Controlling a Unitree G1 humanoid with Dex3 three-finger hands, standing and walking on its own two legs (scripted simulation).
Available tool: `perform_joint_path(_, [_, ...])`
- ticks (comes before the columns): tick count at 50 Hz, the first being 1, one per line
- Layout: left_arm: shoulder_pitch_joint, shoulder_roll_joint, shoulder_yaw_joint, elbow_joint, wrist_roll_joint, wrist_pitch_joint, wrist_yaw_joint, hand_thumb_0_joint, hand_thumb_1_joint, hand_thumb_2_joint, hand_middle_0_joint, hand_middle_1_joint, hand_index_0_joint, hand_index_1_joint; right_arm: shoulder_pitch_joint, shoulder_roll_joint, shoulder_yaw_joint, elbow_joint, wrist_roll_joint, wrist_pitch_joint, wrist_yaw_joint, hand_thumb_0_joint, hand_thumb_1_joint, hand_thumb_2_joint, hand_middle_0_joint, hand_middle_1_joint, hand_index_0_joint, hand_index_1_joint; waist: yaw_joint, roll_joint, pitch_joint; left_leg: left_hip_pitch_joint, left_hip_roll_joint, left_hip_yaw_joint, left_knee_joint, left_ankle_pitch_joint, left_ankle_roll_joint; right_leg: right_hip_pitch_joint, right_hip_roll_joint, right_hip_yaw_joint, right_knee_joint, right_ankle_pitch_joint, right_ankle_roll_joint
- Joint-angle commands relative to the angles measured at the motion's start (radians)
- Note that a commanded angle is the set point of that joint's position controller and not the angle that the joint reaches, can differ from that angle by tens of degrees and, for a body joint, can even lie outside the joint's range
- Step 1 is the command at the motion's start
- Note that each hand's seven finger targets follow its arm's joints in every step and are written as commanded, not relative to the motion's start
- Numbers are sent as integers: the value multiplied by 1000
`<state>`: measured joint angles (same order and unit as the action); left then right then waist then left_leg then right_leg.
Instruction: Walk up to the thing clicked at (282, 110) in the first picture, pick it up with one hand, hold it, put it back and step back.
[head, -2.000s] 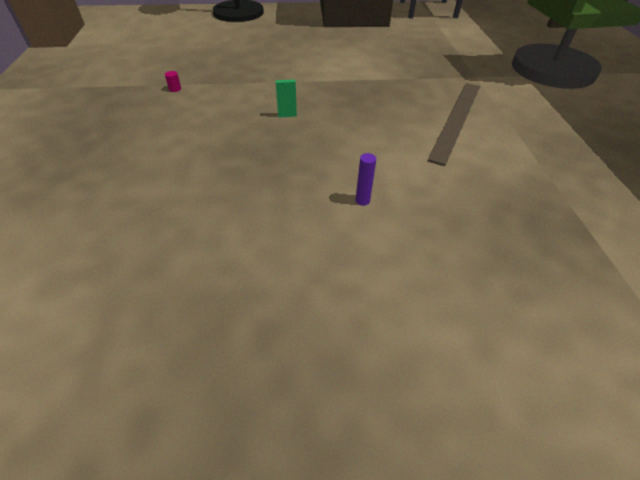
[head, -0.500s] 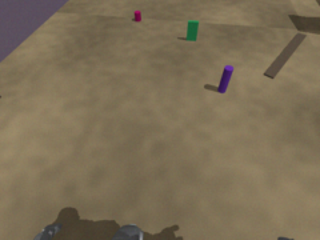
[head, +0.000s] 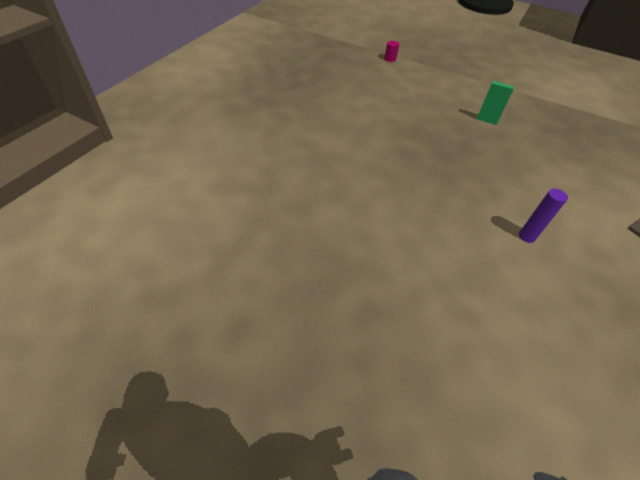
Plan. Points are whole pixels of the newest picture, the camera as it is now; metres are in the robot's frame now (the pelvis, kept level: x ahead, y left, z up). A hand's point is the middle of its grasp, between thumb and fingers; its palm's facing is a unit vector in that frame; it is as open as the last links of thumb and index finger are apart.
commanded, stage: walk up
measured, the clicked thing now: (494, 103) +2.00 -0.98 -0.65
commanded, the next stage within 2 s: stand in 1.44 s
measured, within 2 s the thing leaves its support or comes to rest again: neither
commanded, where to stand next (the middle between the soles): +0.07 +0.01 m, yaw +10 degrees
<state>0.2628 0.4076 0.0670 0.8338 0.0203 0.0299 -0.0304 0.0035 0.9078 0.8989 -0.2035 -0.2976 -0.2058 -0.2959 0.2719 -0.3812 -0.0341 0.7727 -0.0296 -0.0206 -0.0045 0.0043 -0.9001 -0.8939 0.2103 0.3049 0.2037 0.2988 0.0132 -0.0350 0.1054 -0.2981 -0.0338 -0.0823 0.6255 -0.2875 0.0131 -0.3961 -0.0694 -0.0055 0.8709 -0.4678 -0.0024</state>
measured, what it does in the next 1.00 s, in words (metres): steps on the spot: right foot, then left foot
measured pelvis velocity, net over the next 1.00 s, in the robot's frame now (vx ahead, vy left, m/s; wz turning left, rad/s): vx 0.00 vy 0.00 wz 0.22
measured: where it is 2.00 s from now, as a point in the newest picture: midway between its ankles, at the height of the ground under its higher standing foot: outside the picture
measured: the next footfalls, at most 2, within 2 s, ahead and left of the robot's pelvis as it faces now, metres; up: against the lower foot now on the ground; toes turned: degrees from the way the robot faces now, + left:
right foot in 0.08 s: +0.07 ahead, -0.15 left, +0.00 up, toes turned -1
left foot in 0.42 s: +0.04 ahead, +0.14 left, +0.00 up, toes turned +8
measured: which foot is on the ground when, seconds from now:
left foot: down 0.00-0.10, up 0.12-0.40, down 0.42-1.00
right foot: up 0.00-0.06, down 0.08-0.44, up 0.46-0.66, down 0.68-1.00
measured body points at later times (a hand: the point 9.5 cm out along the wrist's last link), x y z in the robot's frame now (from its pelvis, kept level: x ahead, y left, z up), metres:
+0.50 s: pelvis -0.01 +0.01 -0.01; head +0.01 +0.03 +0.44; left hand -0.01 +0.35 -0.12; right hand +0.11 -0.29 -0.11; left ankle +0.00 +0.13 -0.73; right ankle +0.02 -0.14 -0.71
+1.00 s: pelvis +0.00 +0.00 +0.01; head +0.01 +0.00 +0.46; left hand +0.02 +0.31 -0.12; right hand +0.15 -0.28 -0.12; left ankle +0.00 +0.13 -0.73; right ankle +0.04 -0.13 -0.73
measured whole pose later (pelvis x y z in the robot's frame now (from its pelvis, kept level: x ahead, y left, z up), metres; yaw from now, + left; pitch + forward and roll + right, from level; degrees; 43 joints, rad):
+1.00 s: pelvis +0.00 +0.00 +0.01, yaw +13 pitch -2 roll +0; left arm 0.15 0.36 0.02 1.01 0.01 0.00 -0.03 0.00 0.91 0.90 -0.21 -0.30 -0.21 -0.30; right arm 0.17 -0.36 0.01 1.02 -0.01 -0.04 0.01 0.00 -0.90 -0.89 0.21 0.30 0.20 0.30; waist 0.01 -0.01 0.05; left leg -0.25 -0.01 -0.09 0.55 -0.26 -0.02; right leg -0.23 -0.04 -0.05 0.54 -0.27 0.02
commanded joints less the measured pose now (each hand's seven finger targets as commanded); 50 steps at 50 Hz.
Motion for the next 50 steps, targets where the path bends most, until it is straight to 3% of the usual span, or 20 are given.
perform_joint_path(1, [45,171,58,-77,-11,-48,31,0,900,900,-200,-300,-200,-300,-24,-279,-95,-106,0,5,-14,0,-900,-900,200,300,200,300,-4,224,-128,-39,171,-175,-77,405,197,143,59,-58,-151,70,-5])
perform_joint_path(3, [99,168,61,-51,-5,-64,41,0,900,900,-200,-300,-200,-300,-48,-246,-84,-117,17,24,-8,0,-900,-900,200,300,200,300,37,156,-146,-82,119,-156,39,302,137,264,81,-63,-370,207,-28])
perform_joint_path(4, [122,215,70,-53,11,-74,48,0,900,900,-200,-300,-200,-300,-61,-184,-66,-129,30,27,-10,0,-900,-900,200,300,200,300,58,12,-146,-149,48,-131,170,158,86,286,-39,106,-475,162,-65])
perform_joint_path(5, [101,311,90,-72,25,-82,50,0,900,900,-200,-300,-200,-300,-56,-134,-51,-145,34,29,-11,0,-900,-900,200,300,200,300,55,-195,-105,-335,-101,-57,325,-134,27,332,-269,434,-585,135,-143])
perform_joint_path(6, [17,341,97,-94,24,-78,48,0,900,900,-200,-300,-200,-300,-26,-200,-72,-117,18,40,-24,0,-900,-900,200,300,200,300,34,-144,-89,-297,-39,-60,473,-333,12,195,-421,529,-623,76,-262])
perform_joint_path(7, [-57,357,99,-112,21,-74,48,0,900,900,-200,-300,-200,-300,2,-244,-86,-92,16,42,-25,0,-900,-900,200,300,200,300,10,-188,-39,-268,6,-73,555,-332,4,93,-463,603,-661,30,-330])
perform_joint_path(11, [-38,253,71,-87,15,-87,49,0,900,900,-200,-300,-200,-300,29,-238,-97,-32,10,36,12,0,-900,-900,200,300,200,300,5,-125,6,-252,2,-42,485,-141,-10,126,-197,176,-562,36,-178])
perform_joint_path(16, [-13,264,81,-110,30,-86,30,0,900,900,-200,-300,-200,-300,-9,-201,-76,-30,9,13,33,0,-900,-900,200,300,200,300,43,-197,-42,-170,40,59,143,-198,-22,221,-192,90,-533,29,-196])
perform_joint_path(20, [-12,198,49,-109,1,-54,19,0,900,900,-200,-300,-200,-300,104,-201,-83,51,3,-28,4,0,-900,-900,200,300,200,300,-23,-25,-149,166,-19,105,-215,49,-8,104,-151,-32,-176,253,-128])
perform_joint_path(21, [16,127,25,-108,-6,-45,19,0,900,900,-200,-300,-200,-300,104,-244,-93,46,-9,-38,-6,0,-900,-900,200,300,200,300,-19,139,-155,201,96,-97,-267,29,31,9,-97,-76,-12,130,-74])
perform_joint_path(22, [24,73,9,-119,-17,-35,17,0,900,900,-200,-300,-200,-300,52,-313,-95,11,-23,-46,-15,0,-900,-900,200,300,200,300,11,298,-132,203,310,-481,-322,47,107,-176,27,-60,87,-104,-13])
perform_joint_path(23, [-14,185,42,-89,-15,-24,31,0,900,900,-200,-300,-200,-300,30,-372,-102,4,-4,-44,-15,0,-900,-900,200,300,200,300,-21,199,-108,30,366,-536,-338,-128,219,-67,-17,60,70,-145,-21])
perform_joint_path(24, [-31,225,48,-75,-14,-25,29,0,900,900,-200,-300,-200,-300,-17,-361,-101,11,3,-38,-15,0,-900,-900,200,300,200,300,-7,191,-44,-70,353,-500,-341,-186,255,-22,-38,47,90,-130,-26])
perform_joint_path(27, [19,185,39,-31,-23,-28,26,0,900,900,-200,-300,-200,-300,-47,-260,-60,15,8,-51,-24,0,-900,-900,200,300,200,300,12,200,-73,76,238,-244,-207,238,173,-57,-35,48,-24,-18,-22])
perform_joint_path(31, [-17,164,29,-3,-16,-33,32,0,900,900,-200,-300,-200,-300,-21,-265,-57,40,15,-47,-25,0,-900,-900,200,300,200,300,-11,230,-124,88,235,-202,-136,492,160,63,9,-1,-159,-6,-22])
perform_joint_path(33, [8,153,25,25,-13,-39,35,0,900,900,-200,-300,-200,-300,-58,-258,-53,39,23,-37,-28,0,-900,-900,200,300,200,300,15,210,-136,34,210,-148,-80,446,144,164,31,-28,-315,121,-33])
perform_joint_path(35, [8,202,33,48,0,-51,37,0,900,900,-200,-300,-200,-300,-88,-205,-34,34,42,-27,-25,0,-900,-900,200,300,200,300,29,92,-149,-79,146,-103,-23,262,65,295,-33,74,-396,347,-66])
perform_joint_path(38, [-163,247,26,19,2,-51,22,0,900,900,-200,-300,-200,-300,-33,-190,-39,98,35,-15,-23,0,-900,-900,200,300,200,300,-50,-73,-89,84,17,4,41,-189,17,8,-211,257,-508,66,-172])
perform_joint_path(41, [-169,180,5,38,-9,-45,17,0,900,900,-200,-300,-200,-300,-96,-220,-37,120,21,-28,-9,0,-900,-900,200,300,200,300,-24,-17,-29,39,90,-125,-157,-113,50,5,-63,111,-465,-29,-63])
perform_joint_path(50, [-183,171,3,119,-21,-56,20,0,900,900,-200,-300,-200,-300,-149,-212,-10,195,21,-43,-10,0,-900,-900,200,300,200,300,0,46,-118,37,111,-101,-204,181,26,234,-62,61,-470,270,-51])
